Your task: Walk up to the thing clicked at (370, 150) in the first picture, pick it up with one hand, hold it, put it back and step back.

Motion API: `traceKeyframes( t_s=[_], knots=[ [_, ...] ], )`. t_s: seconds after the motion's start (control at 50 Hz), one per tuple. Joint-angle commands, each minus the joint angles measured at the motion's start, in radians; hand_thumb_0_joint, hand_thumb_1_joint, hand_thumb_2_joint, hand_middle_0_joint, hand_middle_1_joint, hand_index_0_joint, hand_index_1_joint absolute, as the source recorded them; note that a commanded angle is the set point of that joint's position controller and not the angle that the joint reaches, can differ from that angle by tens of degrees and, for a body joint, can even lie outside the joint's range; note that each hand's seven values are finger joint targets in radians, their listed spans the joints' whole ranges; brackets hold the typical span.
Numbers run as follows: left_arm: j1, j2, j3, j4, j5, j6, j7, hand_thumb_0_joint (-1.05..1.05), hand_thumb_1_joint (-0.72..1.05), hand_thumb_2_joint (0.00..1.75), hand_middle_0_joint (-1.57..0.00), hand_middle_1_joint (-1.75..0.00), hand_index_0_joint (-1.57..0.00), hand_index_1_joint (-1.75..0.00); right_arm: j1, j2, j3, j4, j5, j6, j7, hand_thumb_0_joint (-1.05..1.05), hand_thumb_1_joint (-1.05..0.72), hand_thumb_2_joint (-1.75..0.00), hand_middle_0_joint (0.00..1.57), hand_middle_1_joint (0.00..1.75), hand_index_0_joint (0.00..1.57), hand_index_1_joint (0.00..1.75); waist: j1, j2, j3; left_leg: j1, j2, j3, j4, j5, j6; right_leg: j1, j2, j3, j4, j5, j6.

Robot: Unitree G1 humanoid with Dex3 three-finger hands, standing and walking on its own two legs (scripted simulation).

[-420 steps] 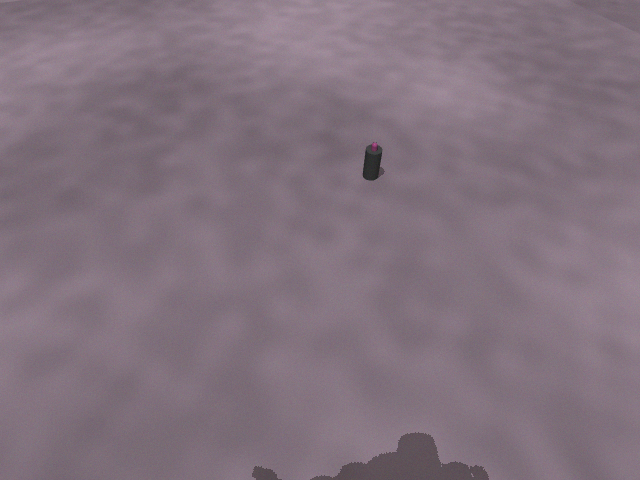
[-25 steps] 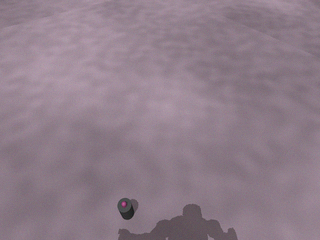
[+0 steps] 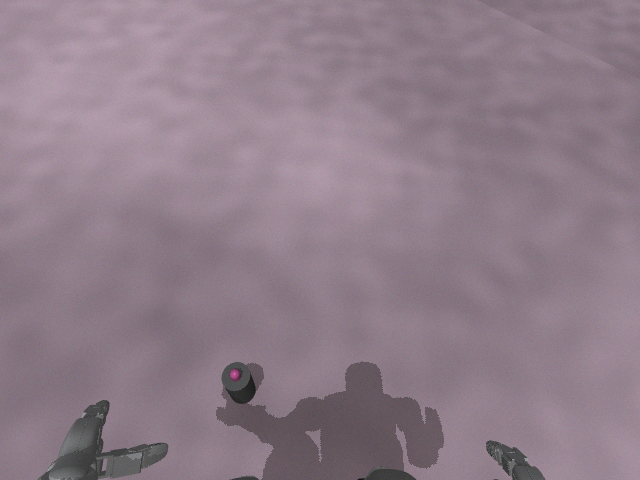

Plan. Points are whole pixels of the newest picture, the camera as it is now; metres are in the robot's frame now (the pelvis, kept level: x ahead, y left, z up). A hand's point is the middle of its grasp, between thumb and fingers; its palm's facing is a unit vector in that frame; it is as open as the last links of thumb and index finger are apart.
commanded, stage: go down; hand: left
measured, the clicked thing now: (238, 382) +0.40 +0.20 -0.67
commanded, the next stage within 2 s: none
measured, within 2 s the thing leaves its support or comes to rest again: neither
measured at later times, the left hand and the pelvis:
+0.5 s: hand (118, 472) +0.15 +0.28 -0.17, palm faces +0.08 -0.94 -0.32, open 17.1 cm; pelvis +0.01 +0.02 -0.05, yaw +1 degrees
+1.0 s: hand (110, 443) +0.20 +0.33 -0.24, palm faces +0.14 -0.95 -0.26, open 17.3 cm; pelvis -0.03 +0.01 -0.15, yaw +1 degrees
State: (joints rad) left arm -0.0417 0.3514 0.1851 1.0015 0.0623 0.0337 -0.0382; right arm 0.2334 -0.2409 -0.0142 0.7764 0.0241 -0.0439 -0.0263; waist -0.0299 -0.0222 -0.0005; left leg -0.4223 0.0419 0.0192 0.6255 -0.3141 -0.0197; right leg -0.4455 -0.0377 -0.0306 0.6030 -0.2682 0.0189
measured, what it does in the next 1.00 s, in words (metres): lowers itself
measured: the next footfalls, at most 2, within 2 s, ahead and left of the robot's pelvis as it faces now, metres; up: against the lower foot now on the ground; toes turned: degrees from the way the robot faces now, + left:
none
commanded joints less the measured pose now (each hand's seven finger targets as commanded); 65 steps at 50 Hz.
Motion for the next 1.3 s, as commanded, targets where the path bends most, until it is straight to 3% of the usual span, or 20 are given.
traceKeyframes(
  t_s=[0.0, 0.18, 0.4, 0.5, 0.52, 0.56, 0.6, 0.64, 0.7, 0.72, 0.76, 0.82, 0.88, 1.0, 1.06, 1.08, 1.1, 1.12, 1.2, 1.28],
  knots=[
    [0.017, 0.211, 0.062, -0.133, 0.011, 0.052, 0.007, 0.0, -0.24, 0.08, -0.07, -0.04, -0.07, -0.04, -0.038, -0.177, -0.068, -0.174, 0.001, -0.045, -0.005, 0.0, -0.9, -0.9, 0.2, 0.3, 0.2, 0.3, 0.037, 0.06, -0.173, -0.058, -0.049, 0.008, -0.002, 0.141, 0.014, 0.043, 0.035, -0.019, -0.006, 0.083, -0.037],
    [0.118, 0.174, 0.079, -0.429, -0.014, 0.07, -0.005, 0.0, -0.54, 0.04, -0.09, -0.08, -0.08, -0.08, 0.002, -0.165, -0.078, -0.25, 0.0, -0.113, -0.018, 0.0, -0.86, -0.89, 0.2, 0.3, 0.2, 0.3, 0.005, 0.06, -0.265, -0.153, -0.024, -0.022, 0.144, 0.088, 0.015, -0.113, 0.043, -0.029, 0.167, 0.026, -0.034],
    [0.284, 0.189, 0.11, -0.703, -0.027, 0.191, 0.0, 0.0, -0.49, 0.05, -0.08, -0.06, -0.08, -0.06, 0.0, -0.16, -0.064, -0.301, -0.009, -0.15, -0.059, 0.0, -0.86, -0.89, 0.2, 0.3, 0.2, 0.3, -0.003, 0.128, -0.314, -0.203, -0.009, -0.051, 0.25, 0.175, 0.005, -0.197, 0.037, -0.031, 0.284, 0.065, -0.036],
    [0.322, 0.176, 0.115, -0.739, -0.039, 0.232, -0.011, 0.0, -0.51, 0.04, -0.09, -0.06, -0.08, -0.06, -0.011, -0.147, -0.056, -0.332, -0.013, -0.165, -0.072, 0.0, -0.86, -0.89, 0.2, 0.3, 0.2, 0.3, -0.011, 0.114, -0.295, -0.265, -0.013, -0.051, 0.291, 0.135, 0.01, -0.246, 0.037, -0.036, 0.309, 0.037, -0.033],
    [0.353, 0.194, 0.14, -0.738, -0.038, 0.237, -0.011, 0.0, -0.51, 0.06, -0.08, -0.06, -0.08, -0.07, 0.007, -0.146, -0.057, -0.325, -0.014, -0.165, -0.074, 0.0, -0.86, -0.89, 0.2, 0.3, 0.2, 0.3, -0.001, 0.116, -0.326, -0.264, -0.015, -0.046, 0.305, 0.16, 0.013, -0.232, 0.035, -0.034, 0.319, 0.062, -0.035],
    [0.364, 0.172, 0.121, -0.762, -0.045, 0.237, -0.024, 0.0, -0.49, 0.06, -0.08, -0.07, -0.08, -0.07, -0.002, -0.147, -0.059, -0.34, -0.016, -0.167, -0.074, 0.0, -0.87, -0.89, 0.2, 0.3, 0.2, 0.3, -0.012, 0.107, -0.347, -0.271, -0.015, -0.046, 0.328, 0.204, 0.012, -0.232, 0.037, -0.035, 0.341, 0.099, -0.035],
    [0.361, 0.194, 0.143, -0.768, -0.05, 0.231, -0.034, 0.0, -0.51, 0.06, -0.08, -0.08, -0.08, -0.08, 0.004, -0.147, -0.057, -0.336, -0.017, -0.17, -0.075, 0.0, -0.87, -0.89, 0.2, 0.3, 0.2, 0.3, -0.009, 0.129, -0.325, -0.293, -0.013, -0.051, 0.339, 0.201, 0.011, -0.271, 0.036, -0.036, 0.362, 0.085, -0.036],
    [0.384, 0.208, 0.179, -0.735, -0.055, 0.216, -0.039, 0.0, -0.53, 0.04, -0.08, -0.06, -0.08, -0.07, 0.006, -0.146, -0.057, -0.337, -0.02, -0.179, -0.073, 0.0, -0.88, -0.89, 0.2, 0.3, 0.2, 0.3, 0.003, 0.113, -0.333, -0.321, -0.014, -0.056, 0.358, 0.192, 0.013, -0.285, 0.034, -0.038, 0.384, 0.076, -0.036],
    [0.357, 0.201, 0.179, -0.768, -0.066, 0.169, -0.061, 0.0, -0.53, 0.03, -0.08, -0.06, -0.08, -0.06, -0.014, -0.143, -0.06, -0.361, -0.022, -0.192, -0.066, 0.0, -0.9, -0.9, 0.2, 0.3, 0.2, 0.3, 0.002, 0.124, -0.333, -0.369, -0.017, -0.056, 0.387, 0.131, 0.014, -0.343, 0.035, -0.035, 0.418, 0.027, -0.038],
    [0.377, 0.225, 0.209, -0.74, -0.067, 0.161, -0.066, 0.0, -0.52, 0.04, -0.08, -0.06, -0.08, -0.06, 0.0, -0.145, -0.06, -0.353, -0.023, -0.193, -0.064, 0.0, -0.91, -0.9, 0.2, 0.3, 0.2, 0.3, 0.006, 0.126, -0.345, -0.379, -0.018, -0.054, 0.398, 0.12, 0.016, -0.348, 0.032, -0.031, 0.426, 0.023, -0.038],
    [0.25, 0.236, 0.207, -0.756, -0.076, 0.115, -0.082, 0.0, -0.5, 0.05, -0.08, -0.06, -0.08, -0.06, -0.017, -0.152, -0.061, -0.358, -0.022, -0.206, -0.062, 0.0, -0.92, -0.9, 0.2, 0.3, 0.2, 0.3, -0.013, 0.113, -0.317, -0.439, -0.02, -0.052, 0.429, 0.021, 0.021, -0.416, 0.031, -0.023, 0.447, -0.048, -0.036],
    [0.097, 0.297, 0.264, -0.63, -0.096, 0.018, -0.115, 0.0, -0.53, 0.03, -0.07, -0.05, -0.08, -0.05, -0.022, -0.164, -0.06, -0.326, -0.025, -0.229, -0.058, 0.0, -0.93, -0.9, 0.2, 0.3, 0.2, 0.3, -0.033, 0.083, -0.295, -0.581, -0.022, -0.051, 0.525, -0.12, 0.034, -0.545, 0.024, -0.01, 0.524, -0.152, -0.031],
    [0.013, 0.339, 0.295, -0.583, -0.126, -0.107, -0.178, 0.0, -0.52, 0.03, -0.07, -0.04, -0.07, -0.04, -0.022, -0.184, -0.065, -0.317, -0.025, -0.25, -0.055, 0.0, -0.95, -0.91, 0.2, 0.3, 0.2, 0.3, -0.029, 0.1, -0.403, -0.655, -0.028, -0.05, 0.62, -0.155, 0.037, -0.637, 0.018, 0.009, 0.624, -0.179, -0.032],
    [-0.055, 0.481, 0.403, -0.462, -0.162, -0.244, -0.301, 0.0, -0.58, 0.0, -0.07, -0.01, -0.07, 0.0, -0.011, -0.236, -0.062, -0.287, -0.026, -0.234, -0.053, 0.0, -0.89, -0.89, 0.2, 0.3, 0.2, 0.3, 0.027, 0.176, -0.58, -0.71, -0.022, -0.094, 0.707, -0.129, 0.016, -0.76, 0.009, 0.012, 0.783, -0.181, -0.044],
    [-0.093, 0.503, 0.448, -0.387, -0.182, -0.272, -0.339, 0.0, -0.55, 0.0, -0.06, -0.02, -0.07, -0.01, -0.011, -0.249, -0.055, -0.279, -0.023, -0.22, -0.05, 0.0, -0.88, -0.89, 0.2, 0.3, 0.2, 0.3, 0.045, 0.175, -0.627, -0.753, -0.023, -0.095, 0.749, -0.129, 0.016, -0.801, 0.011, 0.0, 0.835, -0.175, -0.047],
    [-0.087, 0.524, 0.476, -0.376, -0.187, -0.279, -0.35, 0.0, -0.53, 0.0, -0.06, -0.02, -0.06, -0.01, -0.018, -0.262, -0.055, -0.284, -0.023, -0.217, -0.05, 0.0, -0.88, -0.89, 0.2, 0.3, 0.2, 0.3, 0.057, 0.185, -0.647, -0.736, -0.021, -0.103, 0.759, -0.081, 0.016, -0.823, 0.014, -0.012, 0.864, -0.137, -0.05],
    [-0.082, 0.511, 0.466, -0.34, -0.189, -0.283, -0.368, 0.0, -0.52, 0.0, -0.05, -0.01, -0.06, -0.01, -0.01, -0.26, -0.055, -0.266, -0.025, -0.211, -0.048, 0.0, -0.88, -0.89, 0.2, 0.3, 0.2, 0.3, 0.05, 0.181, -0.662, -0.744, -0.026, -0.097, 0.787, -0.044, 0.017, -0.83, 0.013, -0.014, 0.877, -0.117, -0.053],
    [-0.099, 0.57, 0.511, -0.328, -0.192, -0.289, -0.376, 0.0, -0.53, 0.01, -0.05, -0.02, -0.06, -0.01, -0.013, -0.261, -0.05, -0.267, -0.027, -0.207, -0.047, 0.0, -0.88, -0.89, 0.2, 0.3, 0.2, 0.3, 0.058, 0.152, -0.663, -0.784, -0.032, -0.084, 0.814, -0.025, 0.024, -0.81, 0.013, -0.01, 0.875, -0.101, -0.051],
    [-0.195, 0.61, 0.554, -0.304, -0.214, -0.331, -0.429, 0.0, -0.55, 0.02, -0.04, -0.03, -0.05, -0.02, -0.017, -0.263, -0.049, -0.244, -0.031, -0.199, -0.046, 0.0, -0.88, -0.89, 0.2, 0.3, 0.2, 0.3, 0.037, 0.109, -0.705, -0.893, -0.038, -0.058, 0.915, -0.002, 0.04, -0.809, 0.014, 0.009, 0.917, -0.081, -0.046],
    [-0.353, 0.641, 0.553, -0.256, -0.223, -0.388, -0.476, 0.0, -0.55, 0.04, -0.04, -0.05, -0.05, -0.04, -0.011, -0.269, -0.045, -0.209, -0.036, -0.204, -0.043, 0.0, -0.88, -0.9, 0.2, 0.3, 0.2, 0.3, -0.006, 0.117, -0.647, -1.001, -0.032, -0.065, 0.964, -0.162, 0.041, -0.927, 0.015, 0.013, 0.96, -0.214, -0.045]
  ],
)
